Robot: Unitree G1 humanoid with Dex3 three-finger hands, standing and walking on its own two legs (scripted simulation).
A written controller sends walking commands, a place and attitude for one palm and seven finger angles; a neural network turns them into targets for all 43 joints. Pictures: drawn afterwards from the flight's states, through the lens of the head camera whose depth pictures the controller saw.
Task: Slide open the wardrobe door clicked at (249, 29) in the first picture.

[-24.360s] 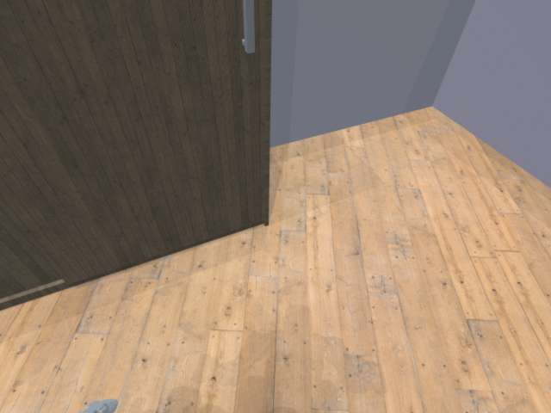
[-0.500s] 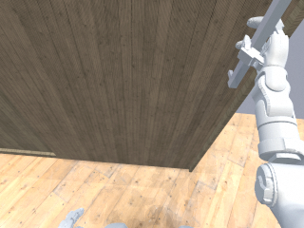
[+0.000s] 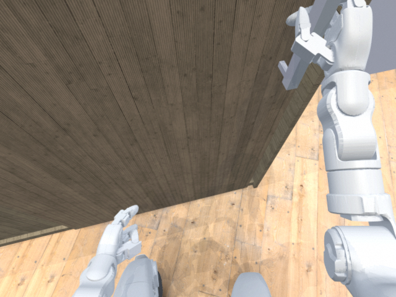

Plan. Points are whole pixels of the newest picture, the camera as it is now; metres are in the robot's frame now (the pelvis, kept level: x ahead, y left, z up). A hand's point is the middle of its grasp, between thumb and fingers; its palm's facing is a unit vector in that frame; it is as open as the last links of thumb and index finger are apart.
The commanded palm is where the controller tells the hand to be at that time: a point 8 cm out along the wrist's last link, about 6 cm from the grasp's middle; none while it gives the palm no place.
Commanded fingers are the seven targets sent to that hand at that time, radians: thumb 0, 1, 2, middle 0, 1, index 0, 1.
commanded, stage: step sideways, sliding the door along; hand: right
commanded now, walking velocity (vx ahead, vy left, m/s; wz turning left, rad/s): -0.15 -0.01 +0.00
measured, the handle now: (312, 12) +0.46 -0.24 +0.23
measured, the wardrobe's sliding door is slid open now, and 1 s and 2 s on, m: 0.04 0.28 0.44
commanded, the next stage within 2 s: none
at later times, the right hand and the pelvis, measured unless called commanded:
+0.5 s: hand (231, 52) +0.41 -0.11 +0.22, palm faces +0.26 +0.97 +0.00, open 7.1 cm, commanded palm +0.38 -0.07 +0.21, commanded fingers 0.00 -0.90 -0.90 0.45 1.40 0.45 1.40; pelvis +0.07 +0.07 +0.01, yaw -4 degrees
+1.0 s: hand (131, 71) +0.40 +0.03 +0.22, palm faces +0.15 +0.99 +0.01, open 7.0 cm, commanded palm +0.38 +0.03 +0.20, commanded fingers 0.00 -0.90 -0.90 0.45 1.40 0.45 1.40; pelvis +0.09 +0.16 +0.00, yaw +1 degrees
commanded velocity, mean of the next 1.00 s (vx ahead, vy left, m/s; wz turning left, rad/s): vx -0.27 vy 0.15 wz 0.18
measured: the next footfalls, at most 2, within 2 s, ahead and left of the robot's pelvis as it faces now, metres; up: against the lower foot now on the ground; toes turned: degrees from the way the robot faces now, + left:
left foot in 0.08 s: +0.14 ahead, +0.19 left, +0.00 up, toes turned +4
right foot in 0.32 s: +0.05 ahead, -0.02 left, +0.00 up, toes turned -13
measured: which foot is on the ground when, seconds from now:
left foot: up 0.00-0.06, down 0.08-0.32, up 0.34-0.80, down 0.82-1.00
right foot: down 0.00-0.10, up 0.12-0.30, down 0.32-0.86, up 0.88-1.00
